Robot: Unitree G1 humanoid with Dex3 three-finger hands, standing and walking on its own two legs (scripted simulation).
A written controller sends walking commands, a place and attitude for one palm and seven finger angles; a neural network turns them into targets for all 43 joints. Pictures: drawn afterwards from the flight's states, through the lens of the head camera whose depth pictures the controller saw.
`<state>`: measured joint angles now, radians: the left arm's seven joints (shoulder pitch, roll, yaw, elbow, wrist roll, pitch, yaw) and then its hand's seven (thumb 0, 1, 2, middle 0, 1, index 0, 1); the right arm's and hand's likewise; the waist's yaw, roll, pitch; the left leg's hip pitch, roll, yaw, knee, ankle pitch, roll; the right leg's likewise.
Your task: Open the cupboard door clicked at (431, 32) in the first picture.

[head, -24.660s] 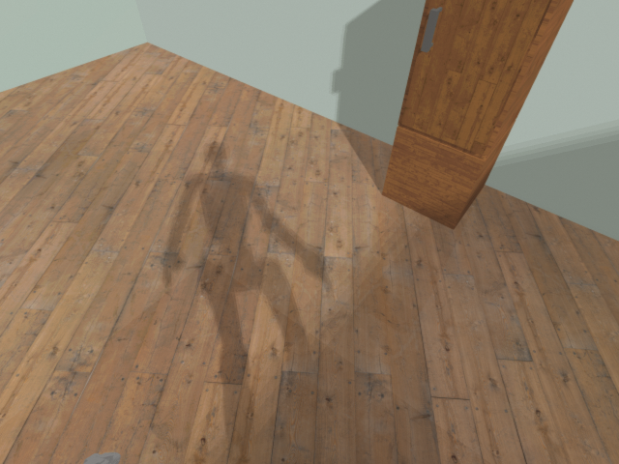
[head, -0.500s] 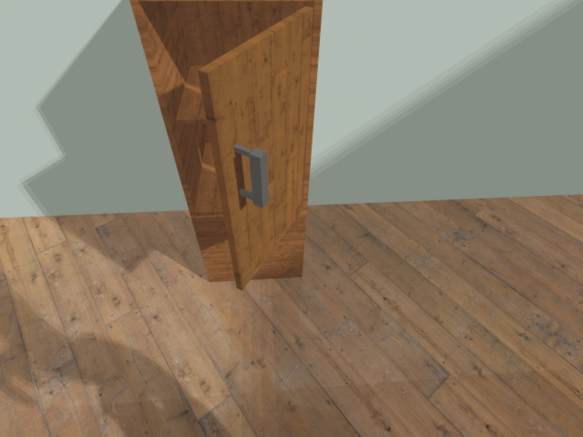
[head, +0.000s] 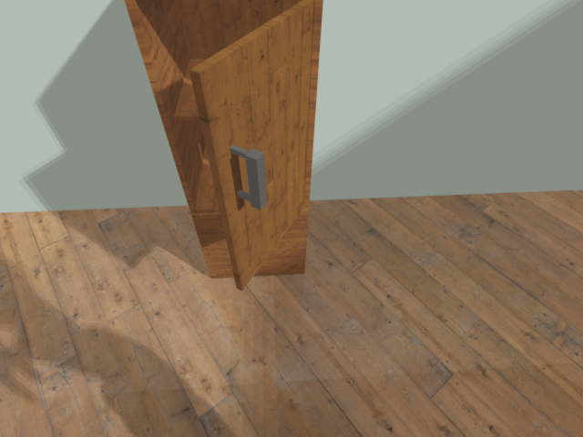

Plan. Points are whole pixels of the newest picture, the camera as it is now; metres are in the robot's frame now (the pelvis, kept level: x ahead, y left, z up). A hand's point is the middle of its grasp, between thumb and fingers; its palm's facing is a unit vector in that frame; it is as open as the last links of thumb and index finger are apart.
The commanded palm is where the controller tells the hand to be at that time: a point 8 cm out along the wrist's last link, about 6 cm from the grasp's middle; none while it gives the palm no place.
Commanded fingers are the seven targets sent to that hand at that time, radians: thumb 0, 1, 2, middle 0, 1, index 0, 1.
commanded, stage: look to check the result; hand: left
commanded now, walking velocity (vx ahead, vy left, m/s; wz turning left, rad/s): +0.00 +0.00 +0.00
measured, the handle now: (248, 177) +0.54 +0.12 +0.03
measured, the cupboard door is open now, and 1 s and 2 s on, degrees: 57 57 57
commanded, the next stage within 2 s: walk to a spot facing it in 0.06 s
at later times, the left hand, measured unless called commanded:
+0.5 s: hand out of the picture +0.02 +0.18 -0.18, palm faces -0.04 -0.98 -0.21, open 7.4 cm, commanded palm none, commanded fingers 0.00 0.90 0.90 -0.20 -0.30 -0.20 -0.30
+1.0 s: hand out of the picture +0.11 +0.15 -0.17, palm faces -0.33 -0.91 -0.26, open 7.4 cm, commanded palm none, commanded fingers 0.00 0.90 0.90 -0.20 -0.30 -0.20 -0.30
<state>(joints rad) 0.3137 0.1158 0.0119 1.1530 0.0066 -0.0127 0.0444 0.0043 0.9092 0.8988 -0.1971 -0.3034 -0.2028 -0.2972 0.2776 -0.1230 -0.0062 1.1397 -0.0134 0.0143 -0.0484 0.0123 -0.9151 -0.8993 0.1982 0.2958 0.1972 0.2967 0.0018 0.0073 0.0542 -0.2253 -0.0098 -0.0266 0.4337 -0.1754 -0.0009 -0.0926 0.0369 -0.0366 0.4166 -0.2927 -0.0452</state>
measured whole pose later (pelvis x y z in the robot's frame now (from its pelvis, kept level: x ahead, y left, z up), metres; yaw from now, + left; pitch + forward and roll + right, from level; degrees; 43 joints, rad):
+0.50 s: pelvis +0.00 +0.00 -0.01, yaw -7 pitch -1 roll +0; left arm 0.28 0.16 0.07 1.08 0.02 0.04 0.02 0.01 0.91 0.90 -0.20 -0.30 -0.20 -0.30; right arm 0.22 -0.15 -0.05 1.06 -0.01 0.04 -0.06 0.01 -0.91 -0.90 0.20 0.30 0.20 0.30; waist 0.01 0.00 0.07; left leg -0.27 0.05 0.08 0.56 -0.27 -0.01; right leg -0.18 0.08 0.07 0.54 -0.34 -0.05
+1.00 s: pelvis -0.01 -0.02 +0.00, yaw -24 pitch +1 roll +2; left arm 0.21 0.20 0.08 0.94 0.03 0.03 0.02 0.01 0.91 0.90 -0.20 -0.30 -0.21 -0.30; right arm 0.08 -0.21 -0.07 0.90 0.00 0.05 -0.04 0.01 -0.91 -0.90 0.20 0.30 0.20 0.30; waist 0.03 -0.01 0.11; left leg -0.41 0.02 0.01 0.89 -0.45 -0.06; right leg -0.27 0.07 0.12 0.52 -0.26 -0.05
